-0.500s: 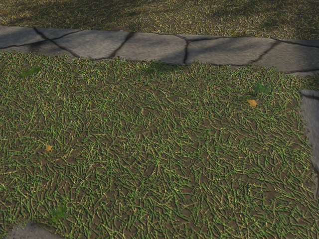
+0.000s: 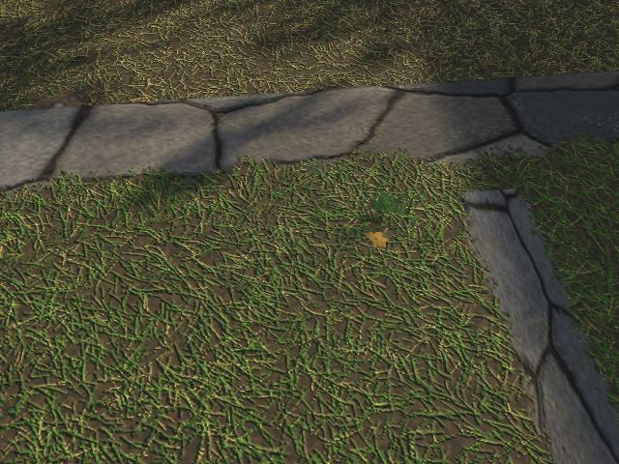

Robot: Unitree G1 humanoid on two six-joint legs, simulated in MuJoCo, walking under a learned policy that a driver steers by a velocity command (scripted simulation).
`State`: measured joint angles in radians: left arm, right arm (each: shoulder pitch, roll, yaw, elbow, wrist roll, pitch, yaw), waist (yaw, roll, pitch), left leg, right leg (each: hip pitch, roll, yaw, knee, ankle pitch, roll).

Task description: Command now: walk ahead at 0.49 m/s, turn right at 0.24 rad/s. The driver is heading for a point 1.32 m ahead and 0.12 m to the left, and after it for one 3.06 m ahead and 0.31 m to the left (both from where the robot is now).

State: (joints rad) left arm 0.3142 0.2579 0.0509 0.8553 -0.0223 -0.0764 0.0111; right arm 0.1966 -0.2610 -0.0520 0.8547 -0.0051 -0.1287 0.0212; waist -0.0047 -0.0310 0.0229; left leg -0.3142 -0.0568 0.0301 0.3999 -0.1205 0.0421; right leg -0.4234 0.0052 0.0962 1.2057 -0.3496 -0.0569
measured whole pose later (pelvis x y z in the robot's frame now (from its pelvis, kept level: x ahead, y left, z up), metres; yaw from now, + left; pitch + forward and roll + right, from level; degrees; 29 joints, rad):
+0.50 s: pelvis +0.27 -0.08 +0.00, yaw -1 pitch +2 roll +1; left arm 0.21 0.25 0.04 0.77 0.00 -0.09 -0.03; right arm 0.29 -0.29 -0.03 0.90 0.02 -0.10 0.01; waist -0.01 0.03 0.01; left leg -0.46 0.06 -0.02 1.15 -0.33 0.03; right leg -0.32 0.03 -0.05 0.45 -0.16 -0.06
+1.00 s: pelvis +0.54 -0.03 -0.01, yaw -1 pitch +2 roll +0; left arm 0.38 0.26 0.04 0.93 -0.02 -0.08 0.00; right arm 0.09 -0.25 -0.04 0.79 0.01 -0.10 0.04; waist 0.03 -0.01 0.03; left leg -0.44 -0.02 0.06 0.55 -0.16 0.06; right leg -0.25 0.00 0.05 1.09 -0.45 -0.03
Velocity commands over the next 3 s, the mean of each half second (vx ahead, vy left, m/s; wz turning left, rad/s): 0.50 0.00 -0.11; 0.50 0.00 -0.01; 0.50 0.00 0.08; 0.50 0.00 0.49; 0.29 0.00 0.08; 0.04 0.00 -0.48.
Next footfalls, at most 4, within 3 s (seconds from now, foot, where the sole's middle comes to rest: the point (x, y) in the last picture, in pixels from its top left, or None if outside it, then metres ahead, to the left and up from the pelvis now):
0.36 right None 0.35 -0.16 -0.78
0.92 left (293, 377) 0.67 0.06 -0.78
1.46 right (390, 273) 0.96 -0.19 -0.78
2.00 left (275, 208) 1.18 0.12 -0.78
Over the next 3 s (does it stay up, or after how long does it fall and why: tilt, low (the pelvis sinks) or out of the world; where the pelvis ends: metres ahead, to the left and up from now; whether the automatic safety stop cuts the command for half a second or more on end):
stays up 1.33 0.13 0.00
